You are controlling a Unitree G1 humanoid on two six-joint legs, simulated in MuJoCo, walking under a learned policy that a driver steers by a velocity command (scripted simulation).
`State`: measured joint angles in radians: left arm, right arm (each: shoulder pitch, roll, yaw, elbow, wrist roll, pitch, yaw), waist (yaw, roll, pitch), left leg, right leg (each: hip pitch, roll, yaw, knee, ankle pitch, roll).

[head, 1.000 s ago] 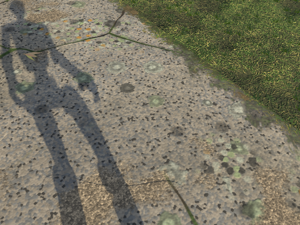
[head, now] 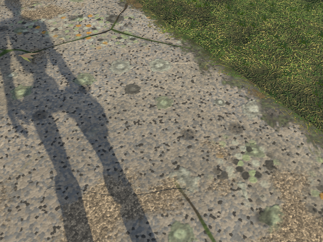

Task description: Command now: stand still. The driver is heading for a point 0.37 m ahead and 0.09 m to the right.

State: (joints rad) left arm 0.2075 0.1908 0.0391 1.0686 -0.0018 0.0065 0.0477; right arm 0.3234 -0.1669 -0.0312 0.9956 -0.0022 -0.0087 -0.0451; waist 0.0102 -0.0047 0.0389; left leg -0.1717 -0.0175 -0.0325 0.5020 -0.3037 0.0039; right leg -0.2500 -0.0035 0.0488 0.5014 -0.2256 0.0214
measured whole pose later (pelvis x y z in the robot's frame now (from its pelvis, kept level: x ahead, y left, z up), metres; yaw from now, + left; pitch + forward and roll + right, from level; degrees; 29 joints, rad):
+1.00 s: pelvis +0.17 -0.06 +0.00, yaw +0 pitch +3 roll -1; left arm 0.53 0.14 -0.02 1.09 0.01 -0.11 -0.01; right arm 0.11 -0.23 -0.02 0.81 0.02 -0.11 0.02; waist 0.07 0.04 -0.06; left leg -0.83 0.13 -0.01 1.11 -0.01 0.05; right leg 0.00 0.04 -0.06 0.30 -0.35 -0.04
